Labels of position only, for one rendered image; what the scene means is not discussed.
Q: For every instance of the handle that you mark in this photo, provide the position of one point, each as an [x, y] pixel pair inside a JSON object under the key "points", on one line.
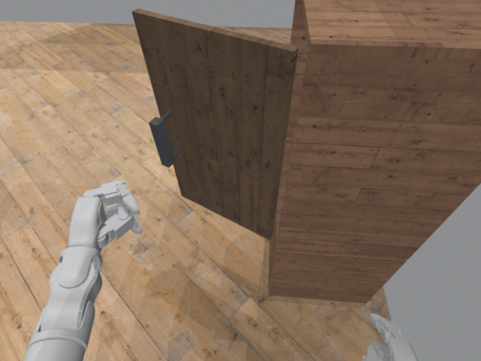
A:
{"points": [[160, 136]]}

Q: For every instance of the left robot hand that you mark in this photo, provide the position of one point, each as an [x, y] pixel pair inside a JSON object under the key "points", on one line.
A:
{"points": [[89, 216]]}

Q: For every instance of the robot left forearm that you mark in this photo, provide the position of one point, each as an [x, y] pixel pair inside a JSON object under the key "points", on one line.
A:
{"points": [[65, 324]]}

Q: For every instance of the right robot hand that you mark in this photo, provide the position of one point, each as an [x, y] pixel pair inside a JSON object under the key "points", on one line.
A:
{"points": [[399, 348]]}

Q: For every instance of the cupboard door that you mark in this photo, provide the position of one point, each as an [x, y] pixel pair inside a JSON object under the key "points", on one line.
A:
{"points": [[230, 96]]}

